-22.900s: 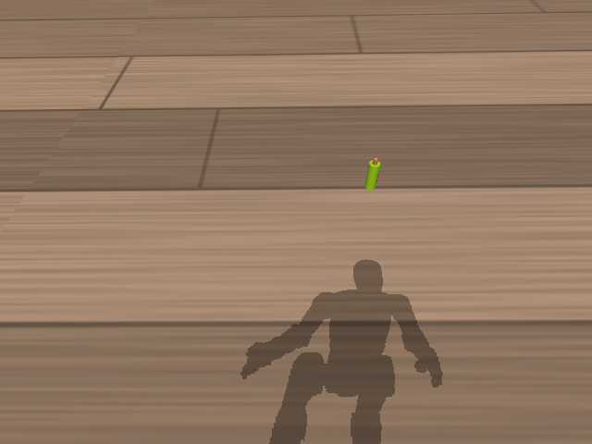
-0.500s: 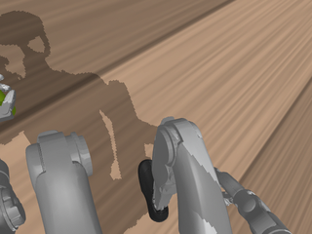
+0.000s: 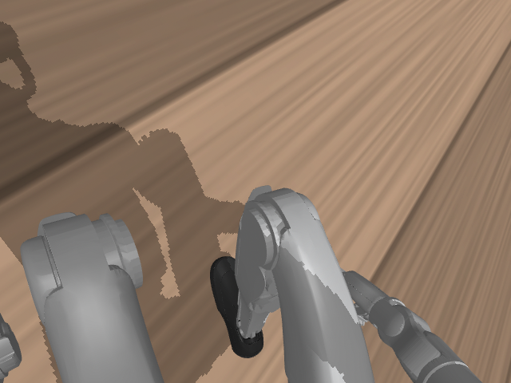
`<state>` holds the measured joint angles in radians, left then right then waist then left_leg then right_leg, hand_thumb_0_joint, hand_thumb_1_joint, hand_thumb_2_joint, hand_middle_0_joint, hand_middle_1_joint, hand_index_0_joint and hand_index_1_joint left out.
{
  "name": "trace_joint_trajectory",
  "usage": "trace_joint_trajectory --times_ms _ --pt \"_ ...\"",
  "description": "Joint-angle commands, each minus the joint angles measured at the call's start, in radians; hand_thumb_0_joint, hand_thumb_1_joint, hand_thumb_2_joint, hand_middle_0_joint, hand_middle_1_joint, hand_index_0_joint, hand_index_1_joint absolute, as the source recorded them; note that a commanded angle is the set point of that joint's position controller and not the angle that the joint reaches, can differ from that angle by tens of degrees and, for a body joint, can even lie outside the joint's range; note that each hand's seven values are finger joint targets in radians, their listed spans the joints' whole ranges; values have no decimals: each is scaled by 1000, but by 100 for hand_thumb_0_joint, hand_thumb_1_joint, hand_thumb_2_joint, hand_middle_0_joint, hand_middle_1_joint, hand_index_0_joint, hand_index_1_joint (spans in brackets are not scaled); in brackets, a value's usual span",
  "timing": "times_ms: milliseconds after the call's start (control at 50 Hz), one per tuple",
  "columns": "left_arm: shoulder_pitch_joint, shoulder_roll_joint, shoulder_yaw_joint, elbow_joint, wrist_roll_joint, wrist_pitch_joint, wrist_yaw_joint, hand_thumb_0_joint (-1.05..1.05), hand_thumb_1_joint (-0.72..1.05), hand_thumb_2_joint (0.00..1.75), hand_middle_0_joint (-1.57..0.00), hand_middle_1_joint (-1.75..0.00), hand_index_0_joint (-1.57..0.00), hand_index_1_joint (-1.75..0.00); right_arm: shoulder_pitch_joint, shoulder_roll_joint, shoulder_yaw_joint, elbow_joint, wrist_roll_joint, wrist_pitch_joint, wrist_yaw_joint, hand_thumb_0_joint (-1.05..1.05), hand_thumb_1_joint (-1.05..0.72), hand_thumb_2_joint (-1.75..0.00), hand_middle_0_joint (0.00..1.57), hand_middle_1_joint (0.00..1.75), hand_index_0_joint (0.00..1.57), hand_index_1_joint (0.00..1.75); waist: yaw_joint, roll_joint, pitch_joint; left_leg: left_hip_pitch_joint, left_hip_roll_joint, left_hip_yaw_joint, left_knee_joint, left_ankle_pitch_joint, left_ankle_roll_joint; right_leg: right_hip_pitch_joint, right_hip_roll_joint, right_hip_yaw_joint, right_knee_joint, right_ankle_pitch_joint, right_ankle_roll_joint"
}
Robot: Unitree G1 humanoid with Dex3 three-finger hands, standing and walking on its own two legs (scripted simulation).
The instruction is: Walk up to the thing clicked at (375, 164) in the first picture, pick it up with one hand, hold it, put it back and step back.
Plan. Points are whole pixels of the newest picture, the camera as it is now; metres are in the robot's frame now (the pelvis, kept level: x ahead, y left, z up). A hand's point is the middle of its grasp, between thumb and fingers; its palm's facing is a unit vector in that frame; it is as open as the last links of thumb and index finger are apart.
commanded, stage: lower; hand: left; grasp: from the side
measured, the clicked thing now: out of the picture +0.40 +0.31 -0.16
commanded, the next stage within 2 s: loosen in 0.46 s
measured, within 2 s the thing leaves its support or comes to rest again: rests again in 0.50 s
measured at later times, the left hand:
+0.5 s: hand out of the picture +0.40 +0.30 -0.17, palm faces +0.38 -0.92 +0.00, open 6.8 cm
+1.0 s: hand out of the picture +0.40 +0.30 -0.17, palm faces +0.38 -0.92 +0.01, open 10.7 cm
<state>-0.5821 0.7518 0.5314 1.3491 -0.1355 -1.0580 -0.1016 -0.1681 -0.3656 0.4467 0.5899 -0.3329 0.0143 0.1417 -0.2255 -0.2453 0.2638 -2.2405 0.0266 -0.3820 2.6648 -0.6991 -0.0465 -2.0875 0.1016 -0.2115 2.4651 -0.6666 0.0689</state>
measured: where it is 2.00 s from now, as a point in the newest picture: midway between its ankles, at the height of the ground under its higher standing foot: (177, 350)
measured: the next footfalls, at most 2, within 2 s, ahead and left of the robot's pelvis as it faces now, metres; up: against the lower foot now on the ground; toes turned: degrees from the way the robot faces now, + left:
none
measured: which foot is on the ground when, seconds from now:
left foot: down 0.00-1.00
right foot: down 0.00-1.00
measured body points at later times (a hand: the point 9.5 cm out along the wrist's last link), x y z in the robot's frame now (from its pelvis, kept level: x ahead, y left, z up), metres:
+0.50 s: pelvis +0.00 +0.01 +0.00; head +0.21 +0.19 +0.34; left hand +0.37 +0.35 -0.17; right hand +0.18 -0.23 -0.03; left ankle +0.08 +0.13 -0.24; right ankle +0.13 -0.12 -0.24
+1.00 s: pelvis -0.01 +0.01 +0.00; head +0.21 +0.20 +0.34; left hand +0.37 +0.35 -0.17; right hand +0.18 -0.23 -0.03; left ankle +0.08 +0.13 -0.24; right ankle +0.13 -0.12 -0.24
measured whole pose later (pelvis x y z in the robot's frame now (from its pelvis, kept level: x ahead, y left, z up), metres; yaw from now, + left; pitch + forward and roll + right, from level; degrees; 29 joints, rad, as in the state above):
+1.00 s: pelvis -0.01 +0.01 +0.00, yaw -2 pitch +10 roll -18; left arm -0.56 0.79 0.51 1.39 -0.12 -1.13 -0.02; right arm -0.20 -0.37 0.51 0.55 -0.37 0.01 0.15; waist -0.22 -0.29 0.31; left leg -2.21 0.04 -0.43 2.69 -0.70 -0.03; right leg -2.04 0.12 -0.25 2.44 -0.65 0.07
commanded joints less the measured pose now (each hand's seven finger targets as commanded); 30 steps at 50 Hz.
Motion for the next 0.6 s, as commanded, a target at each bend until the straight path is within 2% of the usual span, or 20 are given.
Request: trace_joint_trajectory --times_ms 0,80,140,180,260,300,320,340,380,460,480,500,540,560,580 --pt "-172 175 2 -138 -8 -87 11 0 44 121 -125 -133 -127 -132 28 -347 -112 -29 -1 3 -16 0 -89 -90 20 30 20 30 -67 511 -576 406 46 126 -319 95 14 259 20 -133 -192 182 -79" --pt "-167 170 2 -132 -11 -98 27 0 48 124 -126 -134 -127 -133 29 -352 -106 -28 -7 1 -14 0 -89 -90 20 30 20 30 -73 511 -585 429 49 117 -309 140 11 278 23 -136 -187 221 -76" --pt "-191 187 -4 -134 -3 -107 40 0 47 123 -126 -132 -127 -132 17 -350 -99 -28 -8 2 -15 0 -89 -90 20 30 20 30 -78 509 -547 398 51 117 -306 113 16 270 24 -136 -191 205 -76" --pt "-189 204 9 -127 2 -110 52 0 47 123 -127 -133 -128 -132 18 -348 -95 -28 -11 2 -13 0 -89 -90 20 30 20 30 -75 512 -543 389 51 119 -303 96 18 270 26 -137 -194 192 -77" --pt "-181 190 -8 -123 15 -123 60 0 50 125 -129 -134 -130 -134 13 -354 -91 -32 -21 4 -11 0 -89 -90 20 30 20 30 -88 522 -544 418 55 105 -312 118 11 270 27 -149 -184 206 -75" --pt "-174 195 -12 -117 20 -126 62 0 48 123 -128 -133 -129 -132 6 -353 -88 -36 -20 6 -11 0 -89 -90 20 30 20 30 -85 530 -531 417 57 103 -318 108 9 262 28 -151 -184 194 -77" --pt "-167 176 -17 -109 19 -126 60 0 49 126 -128 -134 -129 -134 -3 -356 -90 -43 -20 6 -9 0 -89 -90 20 30 20 30 -89 520 -525 424 59 96 -325 110 7 256 26 -156 -181 195 -75" --pt "-155 197 -6 -97 23 -125 66 0 48 125 -129 -134 -130 -134 1 -361 -89 -34 -22 6 -8 0 -89 -90 20 30 20 30 -85 537 -518 425 60 91 -330 106 5 254 28 -158 -176 191 -76" --pt "-159 182 -14 -96 18 -128 69 0 51 126 -128 -133 -128 -133 -6 -362 -87 -42 -24 8 -6 0 -88 -90 20 30 20 30 -91 516 -518 425 60 85 -327 107 6 250 29 -162 -179 193 -74" --pt "-180 198 -9 -96 9 -136 77 0 50 125 -128 -133 -129 -133 -11 -362 -81 -42 -25 3 -7 0 -89 -90 20 30 20 30 -96 492 -496 385 56 95 -307 64 17 255 33 -158 -197 170 -71" --pt "-165 194 -7 -90 6 -138 78 0 50 126 -127 -133 -128 -132 -2 -358 -78 -41 -27 2 -6 0 -88 -90 20 30 20 30 -95 485 -517 394 55 96 -300 80 18 273 36 -156 -201 184 -70" --pt "-166 186 -17 -95 5 -142 75 0 51 125 -128 -132 -128 -132 -14 -356 -77 -44 -26 0 -7 0 -88 -90 20 30 20 30 -92 480 -501 387 56 96 -302 76 18 262 35 -156 -201 180 -71" --pt "-169 200 -11 -88 12 -146 80 0 50 124 -128 -132 -128 -131 -8 -357 -75 -39 -29 -1 -8 0 -89 -90 20 30 20 30 -94 492 -509 397 59 93 -301 88 16 269 38 -158 -194 188 -72" --pt "-167 174 -28 -93 9 -151 77 0 46 116 -130 -127 -131 -126 -19 -352 -70 -50 -30 -2 -7 0 -89 -90 20 30 20 30 -99 483 -514 405 61 89 -303 95 15 273 39 -164 -196 194 -69" --pt "-174 201 -16 -100 12 -155 79 0 38 108 -123 -119 -125 -118 -18 -358 -74 -41 -29 -3 -9 0 -90 -89 20 30 20 30 -95 500 -510 411 62 89 -305 93 13 263 38 -161 -190 192 -72"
